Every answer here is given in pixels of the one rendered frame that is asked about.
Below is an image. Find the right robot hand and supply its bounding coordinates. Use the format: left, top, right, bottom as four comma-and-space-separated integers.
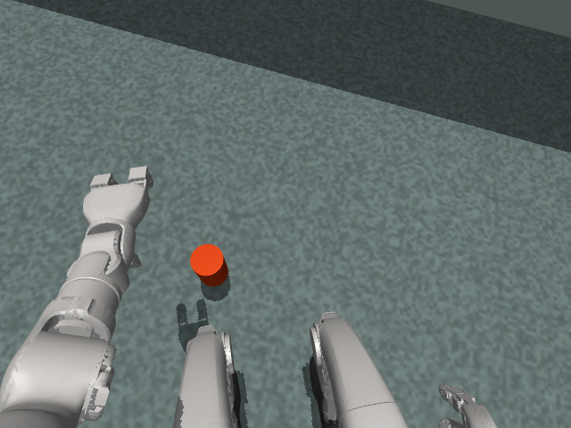
439, 384, 498, 428

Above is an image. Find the can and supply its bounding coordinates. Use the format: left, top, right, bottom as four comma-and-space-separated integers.
190, 244, 228, 286

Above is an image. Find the right robot foot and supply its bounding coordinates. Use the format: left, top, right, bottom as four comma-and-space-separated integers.
310, 356, 339, 428

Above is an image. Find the left robot arm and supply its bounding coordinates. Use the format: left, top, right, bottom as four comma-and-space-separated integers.
0, 218, 136, 428

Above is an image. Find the left robot hand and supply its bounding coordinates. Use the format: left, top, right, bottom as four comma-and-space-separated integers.
83, 166, 153, 268

